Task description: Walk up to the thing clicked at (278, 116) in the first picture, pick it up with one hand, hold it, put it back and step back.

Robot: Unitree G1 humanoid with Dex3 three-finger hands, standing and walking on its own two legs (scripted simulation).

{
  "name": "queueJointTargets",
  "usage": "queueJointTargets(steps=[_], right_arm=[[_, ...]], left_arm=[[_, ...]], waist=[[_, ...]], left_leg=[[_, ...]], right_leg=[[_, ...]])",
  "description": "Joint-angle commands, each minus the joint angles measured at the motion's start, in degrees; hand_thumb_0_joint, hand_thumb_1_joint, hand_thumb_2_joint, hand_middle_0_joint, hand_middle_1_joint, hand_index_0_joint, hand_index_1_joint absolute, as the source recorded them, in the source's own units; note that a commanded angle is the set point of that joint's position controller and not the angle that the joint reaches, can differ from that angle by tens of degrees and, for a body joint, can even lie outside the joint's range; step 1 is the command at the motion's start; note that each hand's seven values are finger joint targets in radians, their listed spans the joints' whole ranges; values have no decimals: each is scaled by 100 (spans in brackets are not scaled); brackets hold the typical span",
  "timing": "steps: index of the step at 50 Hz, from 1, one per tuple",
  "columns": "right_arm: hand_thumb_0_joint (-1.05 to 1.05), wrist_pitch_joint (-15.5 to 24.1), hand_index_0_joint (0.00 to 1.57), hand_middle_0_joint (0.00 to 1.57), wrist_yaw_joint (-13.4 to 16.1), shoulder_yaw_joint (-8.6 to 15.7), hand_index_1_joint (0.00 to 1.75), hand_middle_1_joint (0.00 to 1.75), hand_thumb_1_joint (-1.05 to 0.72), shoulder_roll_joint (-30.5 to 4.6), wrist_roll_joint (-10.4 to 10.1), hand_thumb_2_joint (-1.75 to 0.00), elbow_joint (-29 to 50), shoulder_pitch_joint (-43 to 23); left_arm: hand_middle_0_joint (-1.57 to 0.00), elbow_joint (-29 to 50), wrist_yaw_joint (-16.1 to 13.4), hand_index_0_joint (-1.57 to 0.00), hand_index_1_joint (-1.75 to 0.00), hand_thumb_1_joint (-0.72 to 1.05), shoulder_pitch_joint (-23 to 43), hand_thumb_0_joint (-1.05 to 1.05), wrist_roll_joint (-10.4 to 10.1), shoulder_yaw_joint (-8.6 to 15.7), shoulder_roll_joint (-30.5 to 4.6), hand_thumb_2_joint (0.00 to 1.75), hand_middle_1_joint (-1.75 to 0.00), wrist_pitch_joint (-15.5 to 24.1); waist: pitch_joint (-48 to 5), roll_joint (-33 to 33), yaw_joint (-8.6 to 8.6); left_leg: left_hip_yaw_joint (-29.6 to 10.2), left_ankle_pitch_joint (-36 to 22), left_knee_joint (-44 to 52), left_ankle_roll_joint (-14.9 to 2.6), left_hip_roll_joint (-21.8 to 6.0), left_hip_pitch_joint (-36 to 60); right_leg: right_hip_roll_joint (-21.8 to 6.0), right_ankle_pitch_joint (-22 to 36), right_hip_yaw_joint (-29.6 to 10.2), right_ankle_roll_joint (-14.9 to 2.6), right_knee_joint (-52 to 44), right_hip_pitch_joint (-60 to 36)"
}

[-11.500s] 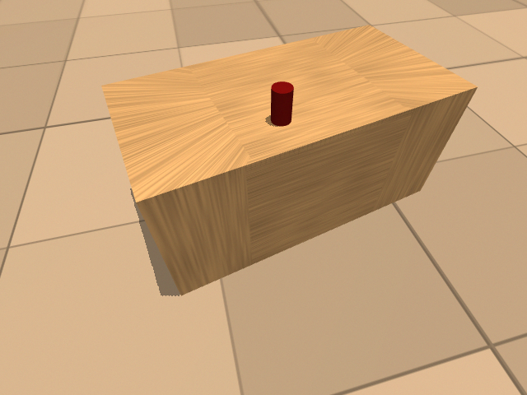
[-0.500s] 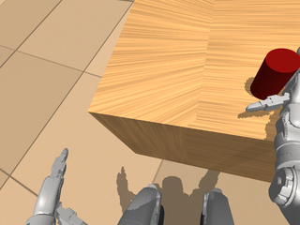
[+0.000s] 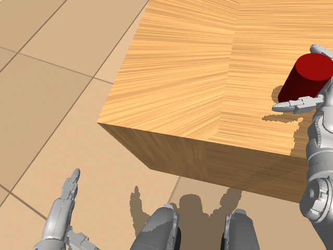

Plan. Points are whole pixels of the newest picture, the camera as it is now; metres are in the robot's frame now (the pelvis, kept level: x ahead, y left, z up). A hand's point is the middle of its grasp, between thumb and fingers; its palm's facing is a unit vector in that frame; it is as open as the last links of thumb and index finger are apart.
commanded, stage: close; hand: right
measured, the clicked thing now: (302, 84) +0.51 -0.22 +0.01
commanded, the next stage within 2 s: settle in 0.34 s
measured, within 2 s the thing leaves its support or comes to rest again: leaves its support in 0.66 s
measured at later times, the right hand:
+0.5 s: hand (304, 85) +0.50 -0.22 +0.02, palm faces +0.24 +0.97 -0.01, open 9.8 cm
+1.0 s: hand (316, 73) +0.50 -0.23 +0.06, palm faces +0.24 +0.97 -0.02, open 9.8 cm
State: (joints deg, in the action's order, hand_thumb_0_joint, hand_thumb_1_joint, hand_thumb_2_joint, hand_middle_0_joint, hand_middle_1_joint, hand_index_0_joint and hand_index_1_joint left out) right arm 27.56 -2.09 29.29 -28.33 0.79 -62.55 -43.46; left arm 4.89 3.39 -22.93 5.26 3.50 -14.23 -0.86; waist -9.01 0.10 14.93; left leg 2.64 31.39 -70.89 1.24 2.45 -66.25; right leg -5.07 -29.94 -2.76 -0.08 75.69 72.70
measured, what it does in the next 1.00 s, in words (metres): stands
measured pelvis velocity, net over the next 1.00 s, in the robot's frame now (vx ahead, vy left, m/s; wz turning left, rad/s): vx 0.01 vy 0.00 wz -0.02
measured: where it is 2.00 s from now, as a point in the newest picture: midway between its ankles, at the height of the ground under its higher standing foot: outside the picture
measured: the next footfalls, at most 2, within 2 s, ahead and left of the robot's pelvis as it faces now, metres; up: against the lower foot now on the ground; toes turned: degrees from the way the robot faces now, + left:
none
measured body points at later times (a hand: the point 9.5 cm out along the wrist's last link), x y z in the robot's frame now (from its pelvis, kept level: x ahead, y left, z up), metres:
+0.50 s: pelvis +0.00 +0.00 +0.00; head +0.14 -0.06 +0.42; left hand +0.15 +0.27 +0.03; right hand +0.48 -0.28 +0.02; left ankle +0.02 +0.14 -0.61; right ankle +0.04 -0.11 -0.61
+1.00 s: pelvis +0.01 +0.00 +0.03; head +0.13 -0.06 +0.46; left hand +0.17 +0.27 +0.05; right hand +0.48 -0.28 +0.06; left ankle +0.02 +0.14 -0.61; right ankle +0.04 -0.11 -0.61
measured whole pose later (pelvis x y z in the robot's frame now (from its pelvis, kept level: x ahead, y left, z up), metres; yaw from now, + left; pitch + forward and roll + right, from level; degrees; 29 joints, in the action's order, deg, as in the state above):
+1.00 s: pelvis +0.01 +0.00 +0.03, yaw -1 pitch +23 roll +5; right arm 24.9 -1.3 27.0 -27.6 0.2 -63.5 -43.2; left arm -0.4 2.1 -20.6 4.1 4.1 -14.7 0.0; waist -7.9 0.1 13.7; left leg 1.9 28.6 -62.2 1.6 1.7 -56.3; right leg -4.2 -27.3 -1.7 -0.4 67.0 62.6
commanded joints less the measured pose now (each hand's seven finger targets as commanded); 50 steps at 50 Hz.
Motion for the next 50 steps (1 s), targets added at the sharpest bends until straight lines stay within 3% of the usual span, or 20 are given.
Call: queueJointTargets(steps=[1, 8, 9, 13, 16, 23, 25, 27, 28, 29, 32, 34, 36, 39, 41, 43, 45, 46, 48, 50], right_arm=[[0, 395, 83, 83, 81, 34, 57, 57, 35, -1188, -47, -31, 1090, -1952], [0, 517, 94, 94, 106, 52, 73, 73, 18, -1347, -4, -48, 1040, -2421], [0, 491, 96, 96, 62, -130, 75, 75, 14, -991, -12, -50, 632, -2284], [0, 570, 107, 107, 52, 46, 88, 88, -3, -1381, 33, -65, 686, -2505], [0, 491, 115, 114, 60, 98, 103, 103, -13, -1357, 2, -83, 563, -2212], [0, 440, 118, 115, 99, 152, 120, 120, -22, -1439, -33, -103, 1276, -2309], [0, 450, 119, 117, 82, -125, 124, 124, -21, -1193, -36, -113, 1534, -2459], [0, 428, 121, 118, 131, 135, 129, 129, -25, -1710, -22, -120, 1850, -2586], [0, 385, 123, 120, 108, -7, 133, 133, -26, -1493, -37, -124, 1603, -2490], [0, 357, 125, 121, 88, -85, 134, 134, -28, -1310, -81, -125, 1557, -2424], [0, 428, 128, 124, 171, 39, 135, 135, -24, -1656, -122, -124, 2040, -2893], [0, 372, 129, 125, 153, -131, 136, 136, -22, -1229, -154, -124, 1358, -2406], [0, 461, 127, 123, 216, 24, 135, 135, -20, -1598, -113, -123, 1625, -2746], [0, 387, 129, 125, 147, -311, 137, 137, -20, -985, -146, -124, 1114, -2468], [0, 411, 128, 123, 175, -39, 137, 137, -19, -1559, -116, -125, 1629, -2814], [0, 330, 128, 124, 112, -290, 138, 137, -18, -1025, -159, -125, 1226, -2544], [0, 288, 128, 123, 104, -182, 137, 137, -18, -1198, -166, -125, 1165, -2515], [0, 245, 128, 124, 90, -176, 136, 136, -19, -1117, -160, -124, 887, -2243], [0, 352, 128, 124, 79, -106, 137, 137, -20, -1386, -189, -125, 1687, -2964], [0, 279, 127, 123, 58, -239, 136, 136, -19, -1129, -210, -124, 1271, -2687]], left_arm=[[-4, 992, -143, -4, -5, -55, -10, 0, -79, 763, -1090, 6, -5, 284], [-4, 1044, -168, -4, -5, -54, 21, 0, -75, 714, -1049, 5, -5, 302], [-4, 1075, -148, -4, -5, -54, 111, 0, -68, 553, -876, 5, -5, 325], [-4, 1062, -141, -4, -5, -54, -129, 0, -29, 668, -998, 4, -5, 340], [-4, 958, -128, -5, -5, -53, -371, 0, -37, 879, -1164, 4, -5, 317], [-6, 887, -110, -5, -7, -56, -7, 0, -67, 669, -931, 6, -6, 296], [-6, 1113, -150, -5, -7, -56, 216, 0, -64, 761, -1082, 7, -6, 332], [-6, 1108, -209, -5, -7, -57, 114, 0, -79, 914, -1299, 7, -6, 311], [-6, 963, -195, -5, -7, -56, 52, 0, -77, 730, -1110, 7, -6, 296], [-6, 946, -191, -5, -6, -56, -27, 0, -107, 700, -1035, 7, -5, 298], [-5, 760, -224, -4, -6, -56, -36, 0, -91, 695, -1082, 7, -5, 299], [-5, 349, -200, -4, -6, -56, -146, 0, -118, 599, -935, 7, -5, 283], [-5, 470, -238, -5, -6, -56, 86, 0, -109, 653, -1055, 7, -5, 323], [-5, 387, -215, -5, -6, -55, 106, 0, -119, 658, -979, 6, -5, 356], [-5, 484, -246, -5, -6, -55, 78, 0, -120, 803, -1166, 6, -5, 373], [-5, 590, -208, -5, -6, -55, 243, 0, -121, 592, -988, 6, -5, 388], [-5, 313, -243, -5, -6, -55, 18, 0, -149, 805, -1126, 6, -5, 370], [-5, 369, -223, -5, -6, -55, 174, 0, -165, 611, -965, 6, -5, 377], [-5, 499, -240, -5, -6, -55, 162, 0, -148, 773, -1125, 6, -5, 396], [-5, 137, -213, -4, -6, -55, -31, 0, -146, 573, -912, 6, -5, 379]], waist=[[-2801, 1258, -54], [-2842, 1253, 122], [-2770, 1229, 175], [-2849, 1396, 228], [-2848, 1360, 151], [-3020, 1520, -131], [-3340, 1554, -58], [-3679, 1574, -128], [-3476, 1613, -92], [-3391, 1477, -20], [-3468, 1663, -78], [-2702, 1511, -28], [-2875, 1542, -57], [-2624, 1414, 37], [-3022, 1376, -59], [-2863, 1268, -55], [-2769, 1284, -51], [-2696, 1227, -119], [-3252, 1498, -103], [-2903, 1386, -120]], left_leg=[[118, -1825, 793, -225, 201, 833], [55, -1825, 905, -209, 169, 951], [86, -1799, 878, -223, 179, 848], [60, -1811, 831, -226, 173, 753], [69, -1815, 843, -208, 181, 801], [89, -1651, 855, -251, 179, 850], [105, -1718, 896, -243, 181, 1017], [113, -1849, 947, -237, 191, 1255], [105, -1899, 1001, -228, 193, 1283], [92, -2024, 1102, -196, 198, 1358], [40, -2193, 1172, -195, 184, 1460], [84, -1965, 1234, -222, 196, 1192], [69, -1926, 1271, -228, 179, 1215], [84, -1790, 1386, -236, 172, 1237], [30, -1983, 1457, -196, 151, 1529], [76, -1974, 1479, -205, 158, 1599], [77, -2002, 1506, -211, 144, 1544], [102, -2021, 1486, -213, 155, 1480], [92, -2201, 1462, -227, 152, 1593], [74, -2247, 1505, -208, 153, 1532]], right_leg=[[133, 2022, -173, -44, -987, -2938], [149, 1902, -135, -87, -1003, -3016], [146, 1954, -147, -67, -991, -3038], [160, 1987, -153, -52, -922, -3030], [161, 1971, -133, -74, -905, -3044], [156, 1887, -125, -32, -1037, -3116], [146, 1891, -146, -31, -1099, -3355], [162, 2051, -131, -25, -1134, -3609], [180, 2075, -96, -31, -1143, -3583], [191, 2121, -87, -75, -1131, -3567], [209, 2338, -39, -71, -1175, -3802], [224, 2191, -51, -46, -1331, -3578], [196, 2215, -60, -27, -1392, -3821], [204, 1981, -56, -42, -1506, -3757], [213, 2053, -32, -78, -1483, -3831], [226, 2078, -41, -58, -1577, -3793], [224, 2200, -47, -35, -1624, -3876], [221, 2342, -60, -30, -1649, -3901], [195, 2767, -98, 7, -1626, -4356], [206, 2804, -51, -34, -1574, -4185]])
